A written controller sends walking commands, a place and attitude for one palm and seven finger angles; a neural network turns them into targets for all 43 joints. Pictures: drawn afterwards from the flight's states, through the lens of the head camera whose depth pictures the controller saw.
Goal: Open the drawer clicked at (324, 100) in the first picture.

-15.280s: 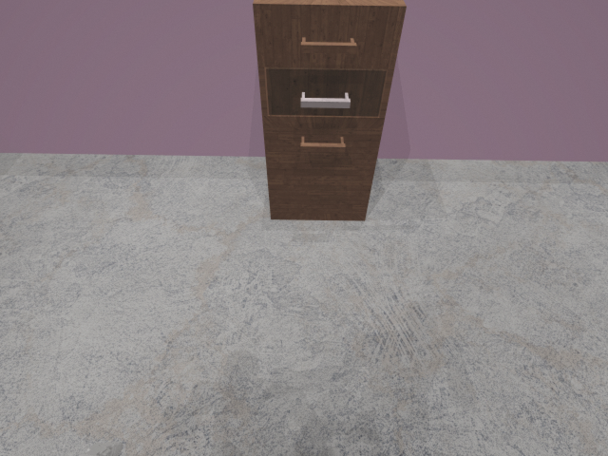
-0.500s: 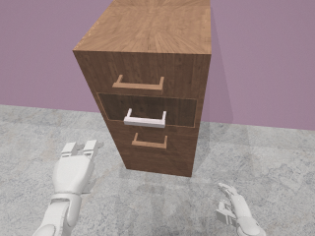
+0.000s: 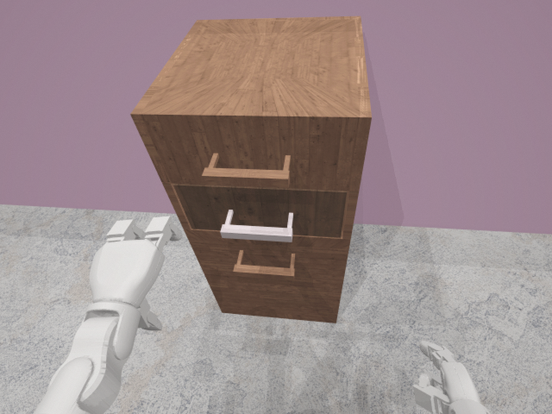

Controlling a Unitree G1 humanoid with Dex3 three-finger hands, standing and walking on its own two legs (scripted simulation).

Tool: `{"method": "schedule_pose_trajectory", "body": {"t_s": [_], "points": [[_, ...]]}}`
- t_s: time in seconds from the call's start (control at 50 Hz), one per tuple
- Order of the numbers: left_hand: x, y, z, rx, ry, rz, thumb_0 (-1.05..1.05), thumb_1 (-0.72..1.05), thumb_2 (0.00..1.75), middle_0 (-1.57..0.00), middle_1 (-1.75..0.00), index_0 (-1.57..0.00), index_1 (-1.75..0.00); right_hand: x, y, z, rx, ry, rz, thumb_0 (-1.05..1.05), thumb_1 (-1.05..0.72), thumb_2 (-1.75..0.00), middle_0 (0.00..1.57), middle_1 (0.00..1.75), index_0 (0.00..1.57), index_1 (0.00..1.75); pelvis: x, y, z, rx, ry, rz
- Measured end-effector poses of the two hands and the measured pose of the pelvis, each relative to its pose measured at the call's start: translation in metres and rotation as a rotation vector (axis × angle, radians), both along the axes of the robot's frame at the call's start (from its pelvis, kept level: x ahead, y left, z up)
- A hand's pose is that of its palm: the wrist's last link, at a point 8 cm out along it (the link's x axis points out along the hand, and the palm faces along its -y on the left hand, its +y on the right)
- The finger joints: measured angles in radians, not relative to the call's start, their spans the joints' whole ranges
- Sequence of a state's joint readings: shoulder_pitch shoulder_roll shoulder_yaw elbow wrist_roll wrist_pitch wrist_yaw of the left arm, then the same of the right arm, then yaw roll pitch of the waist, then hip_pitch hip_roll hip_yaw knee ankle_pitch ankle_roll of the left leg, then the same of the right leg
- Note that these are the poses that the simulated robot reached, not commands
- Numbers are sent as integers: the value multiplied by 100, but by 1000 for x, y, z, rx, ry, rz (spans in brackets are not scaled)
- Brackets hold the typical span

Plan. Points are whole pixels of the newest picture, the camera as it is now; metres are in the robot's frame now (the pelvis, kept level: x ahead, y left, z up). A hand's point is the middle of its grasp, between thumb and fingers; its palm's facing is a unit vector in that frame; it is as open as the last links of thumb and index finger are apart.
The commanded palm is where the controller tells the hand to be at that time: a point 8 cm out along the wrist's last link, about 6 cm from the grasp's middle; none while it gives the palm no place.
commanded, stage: raise the hand with hooked fingers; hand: left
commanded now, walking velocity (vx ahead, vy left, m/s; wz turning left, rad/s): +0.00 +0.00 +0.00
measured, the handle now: (258, 224) +0.53 +0.12 -0.13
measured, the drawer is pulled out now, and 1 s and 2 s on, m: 0.00 0.00 0.00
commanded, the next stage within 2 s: move the hooked fingers above the handle in 0.66 s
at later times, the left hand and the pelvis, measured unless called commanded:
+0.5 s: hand (135, 251) +0.31 +0.25 +0.08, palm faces +0.00 -0.08 -1.00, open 13.8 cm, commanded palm +0.28 +0.25 +0.14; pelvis +0.00 +0.01 +0.01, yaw +1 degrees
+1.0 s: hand (156, 256) +0.31 +0.23 +0.06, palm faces -0.01 -0.07 -1.00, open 13.8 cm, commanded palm +0.30 +0.23 +0.11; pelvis -0.01 +0.00 +0.01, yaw +1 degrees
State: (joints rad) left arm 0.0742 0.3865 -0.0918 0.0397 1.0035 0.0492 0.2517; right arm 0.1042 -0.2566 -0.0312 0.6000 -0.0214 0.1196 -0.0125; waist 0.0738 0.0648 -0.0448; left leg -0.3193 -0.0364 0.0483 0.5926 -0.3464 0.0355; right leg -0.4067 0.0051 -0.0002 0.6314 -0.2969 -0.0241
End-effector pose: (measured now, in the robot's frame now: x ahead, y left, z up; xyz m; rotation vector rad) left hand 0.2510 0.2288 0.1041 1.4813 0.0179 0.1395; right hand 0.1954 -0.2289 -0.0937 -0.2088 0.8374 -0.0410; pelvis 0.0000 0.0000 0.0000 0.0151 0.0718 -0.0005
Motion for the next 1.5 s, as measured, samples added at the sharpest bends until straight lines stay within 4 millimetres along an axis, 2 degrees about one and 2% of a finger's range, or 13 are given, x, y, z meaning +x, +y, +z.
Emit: {"method": "schedule_pose_trajectory", "body": {"t_s": [0.14,0.24,0.32,0.38,0.48,0.58,0.7,0.8,0.92,1.04,1.16,1.34,1.5], "points": [[16,10,19,17,18,-2,0,-45,32,-32,-118,-32,-118,15,31,7,44,-18,61,1,-91,-90,20,30,20,30,2,3,5,-6,-20,10],[27,20,33,26,28,-7,0,-47,31,-32,-119,-32,-119,13,40,6,51,9,81,1,-91,-90,20,30,20,30,4,5,8,-11,-28,19],[35,26,41,25,43,-16,0,-48,30,-32,-120,-32,-120,6,37,2,41,41,74,1,-91,-90,21,30,20,30,5,7,10,-14,-27,22],[38,28,39,7,66,-26,0,-49,30,-32,-120,-32,-120,-2,31,0,31,64,58,1,-91,-90,21,30,20,30,5,8,10,-15,-22,19],[35,24,31,2,83,-80,0,-49,30,-32,-120,-32,-120,-16,17,-3,2,103,31,1,-91,-90,21,30,20,30,5,11,10,-15,-10,13],[29,22,32,10,35,-101,0,-49,30,-32,-120,-32,-120,-26,8,-7,-14,136,11,1,-91,-90,20,30,20,30,3,11,10,-14,-3,14],[29,27,32,16,20,-49,0,-49,30,-32,-121,-32,-120,-29,8,-9,1,138,3,1,-91,-90,20,30,20,30,0,9,10,-12,-3,15],[27,20,31,14,43,-51,0,-49,30,-32,-121,-32,-120,-24,13,-7,17,108,9,1,-91,-90,20,30,20,30,-2,7,10,-10,-11,15],[33,10,18,7,81,-75,0,-49,30,-32,-121,-32,-120,-20,15,-5,20,83,25,1,-91,-90,20,30,20,30,-5,3,9,-7,-5,19],[48,-4,4,17,79,-114,0,-49,30,-32,-121,-32,-120,-25,8,-8,7,88,13,1,-91,-90,20,30,20,30,-8,-2,6,-6,20,23],[68,-16,-4,23,57,-116,0,-49,30,-32,-121,-32,-120,-43,-5,-16,0,130,-37,1,-91,-90,20,30,20,30,-7,-4,3,-4,47,16],[92,-29,-27,33,100,-107,0,-49,30,-32,-120,-32,-120,-77,-26,-28,-21,215,-115,1,-91,-90,20,30,20,30,-5,-7,-1,-1,86,9],[116,-48,-45,48,98,-141,0,-49,30,-32,-121,-32,-120,-100,-36,-39,-36,281,-153,1,-91,-90,20,30,20,30,-3,-9,-7,-1,128,14]]}}
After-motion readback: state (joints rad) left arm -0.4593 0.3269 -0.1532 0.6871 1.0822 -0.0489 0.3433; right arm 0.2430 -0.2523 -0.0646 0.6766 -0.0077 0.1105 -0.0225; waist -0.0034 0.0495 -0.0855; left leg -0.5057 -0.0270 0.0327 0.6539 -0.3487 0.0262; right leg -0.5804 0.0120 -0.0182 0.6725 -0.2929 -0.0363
